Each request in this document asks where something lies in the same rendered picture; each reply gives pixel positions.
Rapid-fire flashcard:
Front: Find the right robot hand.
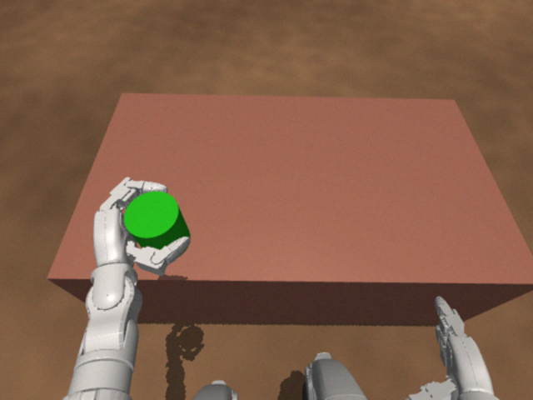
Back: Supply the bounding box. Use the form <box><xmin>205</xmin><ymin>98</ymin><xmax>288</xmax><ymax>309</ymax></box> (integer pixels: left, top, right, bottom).
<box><xmin>405</xmin><ymin>297</ymin><xmax>495</xmax><ymax>400</ymax></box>

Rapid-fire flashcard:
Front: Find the left robot hand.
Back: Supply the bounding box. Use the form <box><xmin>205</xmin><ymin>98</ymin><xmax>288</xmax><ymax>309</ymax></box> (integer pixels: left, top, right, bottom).
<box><xmin>93</xmin><ymin>177</ymin><xmax>191</xmax><ymax>276</ymax></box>

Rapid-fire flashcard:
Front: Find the left robot arm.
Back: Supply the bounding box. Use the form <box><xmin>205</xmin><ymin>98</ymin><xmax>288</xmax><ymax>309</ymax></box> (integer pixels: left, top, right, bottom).
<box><xmin>62</xmin><ymin>262</ymin><xmax>142</xmax><ymax>400</ymax></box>

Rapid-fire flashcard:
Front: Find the can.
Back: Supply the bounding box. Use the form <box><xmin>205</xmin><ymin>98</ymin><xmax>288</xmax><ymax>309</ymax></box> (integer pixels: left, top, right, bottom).
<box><xmin>124</xmin><ymin>191</ymin><xmax>191</xmax><ymax>257</ymax></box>

